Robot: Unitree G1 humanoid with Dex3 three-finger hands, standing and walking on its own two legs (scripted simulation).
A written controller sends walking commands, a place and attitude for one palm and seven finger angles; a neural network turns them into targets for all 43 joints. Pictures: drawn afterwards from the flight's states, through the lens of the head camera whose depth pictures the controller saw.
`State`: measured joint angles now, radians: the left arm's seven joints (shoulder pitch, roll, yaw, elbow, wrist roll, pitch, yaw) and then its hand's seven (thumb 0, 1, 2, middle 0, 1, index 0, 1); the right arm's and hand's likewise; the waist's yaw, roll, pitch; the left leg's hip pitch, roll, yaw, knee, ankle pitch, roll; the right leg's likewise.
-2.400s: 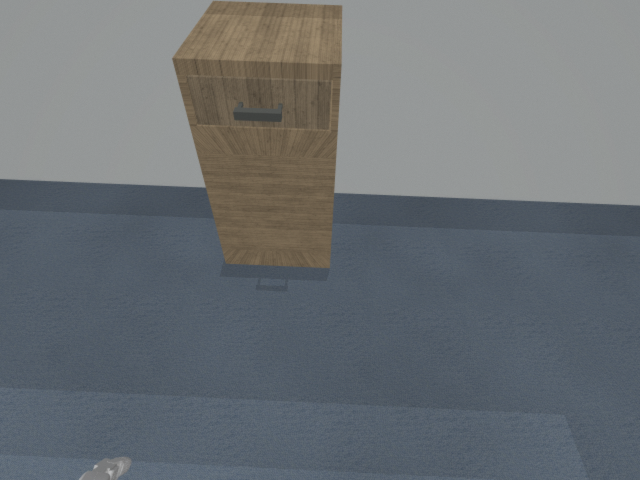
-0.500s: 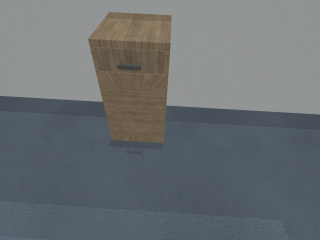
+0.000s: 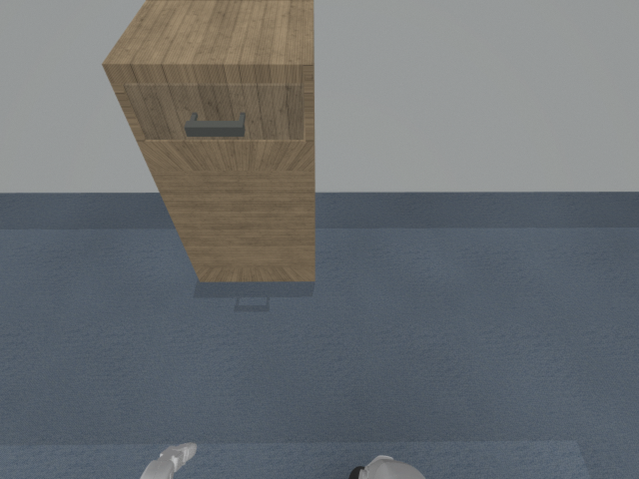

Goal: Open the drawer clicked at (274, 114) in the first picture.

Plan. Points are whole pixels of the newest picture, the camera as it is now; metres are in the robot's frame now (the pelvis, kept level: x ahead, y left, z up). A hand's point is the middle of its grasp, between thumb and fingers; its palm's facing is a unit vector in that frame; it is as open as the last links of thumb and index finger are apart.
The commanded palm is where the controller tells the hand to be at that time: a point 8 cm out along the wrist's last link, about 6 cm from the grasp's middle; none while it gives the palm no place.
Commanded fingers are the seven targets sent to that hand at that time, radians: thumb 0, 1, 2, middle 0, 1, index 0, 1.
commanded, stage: take the last steps up to it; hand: left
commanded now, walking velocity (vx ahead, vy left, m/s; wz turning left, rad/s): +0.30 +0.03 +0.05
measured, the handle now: (216, 122) +0.81 +0.23 -0.04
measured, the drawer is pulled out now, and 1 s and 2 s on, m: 0.00 0.00 0.00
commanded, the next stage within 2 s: come to a stop and stand still in 0.62 s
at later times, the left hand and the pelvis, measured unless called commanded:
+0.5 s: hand out of the picture +0.10 +0.22 -0.17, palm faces +0.13 -0.98 -0.14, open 7.3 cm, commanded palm none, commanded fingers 0.00 0.90 0.90 -0.20 -0.30 -0.20 -0.30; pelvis +0.16 +0.06 +0.02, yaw +2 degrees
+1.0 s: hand (198, 334) +0.36 +0.21 -0.15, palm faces +0.03 -0.97 -0.22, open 7.3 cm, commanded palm none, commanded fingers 0.00 0.90 0.90 -0.20 -0.30 -0.20 -0.30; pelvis +0.27 +0.04 +0.02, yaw +2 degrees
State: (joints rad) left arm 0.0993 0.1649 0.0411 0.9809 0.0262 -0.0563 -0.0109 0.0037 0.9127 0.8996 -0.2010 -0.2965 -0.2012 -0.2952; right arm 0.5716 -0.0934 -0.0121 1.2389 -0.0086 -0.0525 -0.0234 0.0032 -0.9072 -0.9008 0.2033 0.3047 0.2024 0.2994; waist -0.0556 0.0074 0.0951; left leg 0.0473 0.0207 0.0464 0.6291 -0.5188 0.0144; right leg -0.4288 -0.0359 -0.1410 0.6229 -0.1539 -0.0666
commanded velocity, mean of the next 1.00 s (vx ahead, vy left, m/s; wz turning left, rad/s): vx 0.08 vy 0.03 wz -0.01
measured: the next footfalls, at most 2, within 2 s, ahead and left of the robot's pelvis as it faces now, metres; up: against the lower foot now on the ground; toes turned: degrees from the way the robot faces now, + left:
left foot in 0.42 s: +0.23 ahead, +0.15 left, +0.00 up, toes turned +12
right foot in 0.88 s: +0.37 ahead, -0.07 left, +0.00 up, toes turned -6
